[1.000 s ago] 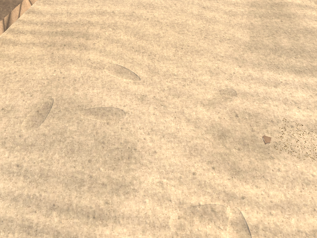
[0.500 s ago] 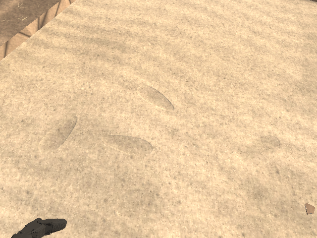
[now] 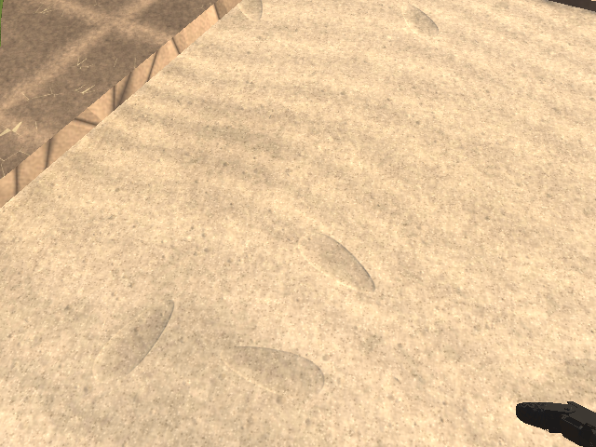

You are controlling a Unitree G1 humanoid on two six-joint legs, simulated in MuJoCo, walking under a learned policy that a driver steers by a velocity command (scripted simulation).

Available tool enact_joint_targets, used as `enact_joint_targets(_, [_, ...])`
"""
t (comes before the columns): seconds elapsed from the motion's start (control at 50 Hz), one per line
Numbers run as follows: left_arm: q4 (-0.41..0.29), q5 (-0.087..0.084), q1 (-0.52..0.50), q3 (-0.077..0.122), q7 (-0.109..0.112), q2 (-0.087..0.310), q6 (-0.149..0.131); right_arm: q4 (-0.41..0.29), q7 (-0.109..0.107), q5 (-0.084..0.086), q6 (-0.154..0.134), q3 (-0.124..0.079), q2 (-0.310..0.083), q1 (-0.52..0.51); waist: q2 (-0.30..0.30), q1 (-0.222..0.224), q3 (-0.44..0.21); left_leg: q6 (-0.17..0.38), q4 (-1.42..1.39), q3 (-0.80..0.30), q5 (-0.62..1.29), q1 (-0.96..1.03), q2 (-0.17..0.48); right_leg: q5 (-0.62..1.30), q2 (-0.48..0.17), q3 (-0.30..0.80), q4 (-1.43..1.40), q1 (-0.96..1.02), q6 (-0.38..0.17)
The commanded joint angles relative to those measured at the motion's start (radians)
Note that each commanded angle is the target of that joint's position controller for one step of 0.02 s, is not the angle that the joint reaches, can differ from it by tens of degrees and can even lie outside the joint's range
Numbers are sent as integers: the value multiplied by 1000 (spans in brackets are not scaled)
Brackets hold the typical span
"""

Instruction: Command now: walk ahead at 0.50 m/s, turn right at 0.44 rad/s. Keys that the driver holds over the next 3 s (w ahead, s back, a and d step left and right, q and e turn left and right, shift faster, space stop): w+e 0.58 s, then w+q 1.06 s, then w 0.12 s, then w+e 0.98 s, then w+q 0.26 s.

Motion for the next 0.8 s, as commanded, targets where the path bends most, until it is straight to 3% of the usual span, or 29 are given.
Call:
enact_joint_targets(0.02, [-61,-9,-1,47,13,179,-1,-85,6,11,-24,-25,-84,-89,-120,-28,-30,-2,-87,26,69,152,-56,133,-221,224,-59,-78,-135])
enact_joint_targets(0.06, [-63,-9,-9,52,16,183,5,-84,5,16,-30,-38,-107,-75,-141,-52,-31,18,-126,16,22,209,-54,114,-234,274,-15,-55,-116])
enact_joint_targets(0.1, [-74,-5,-32,45,15,154,9,-53,-4,13,-34,-58,-138,41,-143,-122,-73,64,-192,28,0,392,-33,144,-191,263,96,-87,-77])
enact_joint_targets(0.12, [-91,6,-49,28,10,106,5,-38,-13,-1,-36,-74,-180,169,-89,-186,-175,120,-176,-66,-43,598,84,103,-143,203,302,-171,-44])
enact_joint_targets(0.14, [-112,5,45,5,11,29,-3,-21,-19,-13,-23,-94,-261,285,143,-179,-316,239,-196,-380,-143,913,303,-224,-11,56,616,-432,20])
enact_joint_targets(0.16, [-129,-17,88,7,13,79,-8,10,-7,2,-10,-94,-241,324,289,-165,-321,317,-285,-677,-401,928,412,-388,-49,9,818,-632,35])
enact_joint_targets(0.18, [-113,-22,25,29,15,156,-3,-1,-5,8,-10,-74,-160,271,148,-177,-177,284,-318,-582,-467,807,361,-300,-102,28,901,-681,44])
enact_joint_targets(0.2, [-121,-12,-43,35,14,168,3,-3,-5,5,-7,-62,-124,225,83,-171,-89,250,-326,-423,-362,698,312,-218,-131,0,908,-672,52])
enact_joint_targets(0.22, [-126,-2,-71,36,12,154,7,3,-3,0,-6,-53,-98,185,57,-151,-41,236,-352,-317,-245,609,266,-160,-155,-11,880,-646,59])
enact_joint_targets(0.24, [-133,1,-87,39,7,142,12,11,-3,-6,-7,-47,-80,161,74,-132,-16,225,-374,-235,-160,549,234,-121,-181,-14,849,-619,62])
enact_joint_targets(0.28, [-145,-4,-96,32,-4,101,21,26,-3,-6,-15,-51,-84,151,96,-117,-7,226,-417,-126,-61,481,207,-72,-201,-40,822,-578,70])
enact_joint_targets(0.32, [-168,0,-130,26,-9,82,25,46,-4,-2,-22,-60,-108,157,71,-115,-2,244,-444,-58,19,472,214,-21,-211,-46,767,-598,82])
enact_joint_targets(0.44, [-220,3,-286,7,-41,59,10,93,-12,6,-11,-73,-170,186,23,-160,19,223,-455,141,151,502,199,244,-198,-106,447,-550,70])
enact_joint_targets(0.52, [-272,-1,-387,7,-62,69,11,130,-14,25,7,-82,-207,242,21,-179,45,196,-420,198,210,601,234,204,-177,-153,331,-539,29])
enact_joint_targets(0.58, [-286,7,-343,30,-67,115,19,135,-22,35,28,-94,-248,247,59,-123,-18,163,-240,258,630,659,239,54,-96,-231,301,-396,-30])
enact_joint_targets(0.6, [-263,10,-238,49,-62,142,22,143,-24,39,35,-91,-248,260,48,-57,-84,151,-90,274,735,620,227,57,-56,-240,258,-219,-63])
enact_joint_targets(0.62, [-219,7,-75,76,-45,185,26,149,-26,33,33,-75,-221,277,15,28,-166,124,111,291,662,479,197,122,-45,-205,209,59,-100])
enact_joint_targets(0.64, [-192,10,42,93,-23,274,34,122,-17,-7,23,-37,-120,324,-184,26,-282,78,464,304,46,129,110,132,-292,152,210,424,-190])
enact_joint_targets(0.66, [-213,5,29,83,-25,293,22,117,-3,2,-1,-15,-90,379,-279,-17,-463,52,738,132,-540,-89,-39,-2,-506,645,47,563,-346])
enact_joint_targets(0.68, [-209,15,12,60,-32,212,12,112,7,46,-13,-48,-200,271,-128,37,-386,64,788,26,-488,-168,17,-40,-482,533,11,484,-290])
enact_joint_targets(0.7, [-197,21,-32,51,-33,191,4,83,10,66,-18,-44,-192,192,-119,19,-231,76,746,46,-415,-191,54,17,-439,353,-1,328,-245])
enact_joint_targets(0.72, [-184,22,-94,42,-34,165,-5,89,3,52,-16,-40,-168,174,-59,-28,-147,75,660,50,-336,-157,99,81,-389,237,-24,183,-206])
enact_joint_targets(0.74, [-183,28,-141,31,-34,128,-14,100,-1,36,-5,-45,-168,187,-85,-63,-104,69,602,42,-282,-104,124,155,-354,155,-53,85,-188])
enact_joint_targets(0.8, [-161,36,-185,30,-35,111,-46,142,-5,34,38,-41,-120,270,-94,-119,-71,42,561,27,-185,-9,127,230,-331,19,-153,-49,-186])
Next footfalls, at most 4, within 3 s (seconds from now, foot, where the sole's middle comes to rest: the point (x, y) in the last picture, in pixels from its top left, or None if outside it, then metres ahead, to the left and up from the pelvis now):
0.12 left None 0.23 0.14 -0.78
0.62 right None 0.44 -0.19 -0.78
1.18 left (383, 314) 0.80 -0.08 -0.78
1.64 right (462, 235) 1.07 -0.29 -0.78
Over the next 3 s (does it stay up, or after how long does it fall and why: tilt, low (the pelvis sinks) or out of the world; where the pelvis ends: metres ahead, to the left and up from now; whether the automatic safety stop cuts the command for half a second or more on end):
stays up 1.58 -0.25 0.00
